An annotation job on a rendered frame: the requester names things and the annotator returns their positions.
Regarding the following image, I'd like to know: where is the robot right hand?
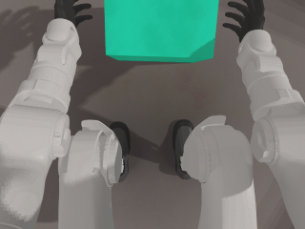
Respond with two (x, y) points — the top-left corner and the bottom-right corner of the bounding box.
(222, 0), (265, 43)

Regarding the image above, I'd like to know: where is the left robot forearm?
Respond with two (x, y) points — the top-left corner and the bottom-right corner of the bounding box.
(0, 18), (82, 124)

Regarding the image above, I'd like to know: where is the right robot forearm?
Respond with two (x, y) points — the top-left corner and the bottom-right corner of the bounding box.
(236, 30), (305, 122)

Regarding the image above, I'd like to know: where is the right robot thigh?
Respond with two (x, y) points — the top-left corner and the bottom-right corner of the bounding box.
(188, 125), (257, 229)

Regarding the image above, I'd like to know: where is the right robot shin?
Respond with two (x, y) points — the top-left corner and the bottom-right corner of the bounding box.
(180, 115), (254, 178)

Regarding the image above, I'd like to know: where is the robot right upper arm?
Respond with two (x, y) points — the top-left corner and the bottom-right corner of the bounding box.
(250, 114), (305, 229)

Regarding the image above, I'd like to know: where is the robot left hand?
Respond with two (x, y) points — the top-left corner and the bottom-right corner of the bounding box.
(54, 0), (92, 28)

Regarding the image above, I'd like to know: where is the robot left upper arm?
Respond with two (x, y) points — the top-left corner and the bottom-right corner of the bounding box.
(0, 104), (71, 229)

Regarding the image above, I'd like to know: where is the carton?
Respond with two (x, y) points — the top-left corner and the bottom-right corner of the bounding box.
(104, 0), (219, 63)

